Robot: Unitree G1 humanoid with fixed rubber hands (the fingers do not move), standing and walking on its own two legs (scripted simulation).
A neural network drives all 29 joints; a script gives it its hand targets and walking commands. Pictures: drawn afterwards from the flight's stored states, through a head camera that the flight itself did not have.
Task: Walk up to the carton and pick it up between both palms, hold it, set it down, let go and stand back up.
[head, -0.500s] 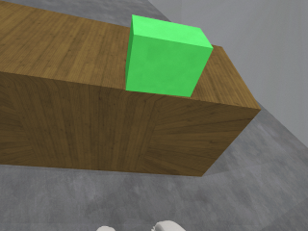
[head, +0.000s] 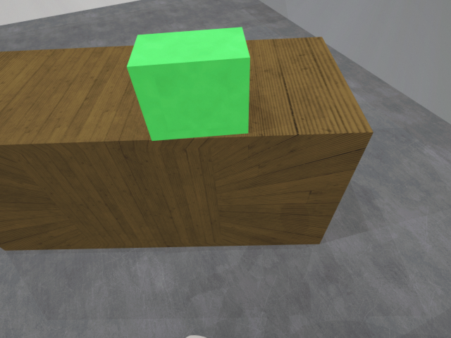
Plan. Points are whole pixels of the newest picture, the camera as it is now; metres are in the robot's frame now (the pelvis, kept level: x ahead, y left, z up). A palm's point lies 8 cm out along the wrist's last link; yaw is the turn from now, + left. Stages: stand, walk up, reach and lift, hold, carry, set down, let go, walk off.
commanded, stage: walk up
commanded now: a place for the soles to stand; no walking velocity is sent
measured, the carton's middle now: (195, 86) +0.75 +0.13 +0.05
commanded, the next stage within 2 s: none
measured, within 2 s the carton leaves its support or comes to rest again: neither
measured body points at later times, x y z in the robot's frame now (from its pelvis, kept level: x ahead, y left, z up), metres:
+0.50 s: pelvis +0.04 -0.07 -0.04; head +0.04 -0.10 +0.41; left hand +0.07 +0.27 -0.12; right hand +0.18 -0.40 -0.15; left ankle +0.09 +0.09 -0.73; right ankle +0.07 -0.21 -0.75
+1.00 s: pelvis +0.09 +0.07 -0.03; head +0.12 +0.06 +0.42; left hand +0.10 +0.43 -0.11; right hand +0.22 -0.25 -0.14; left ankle +0.10 +0.16 -0.74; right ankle +0.07 -0.13 -0.67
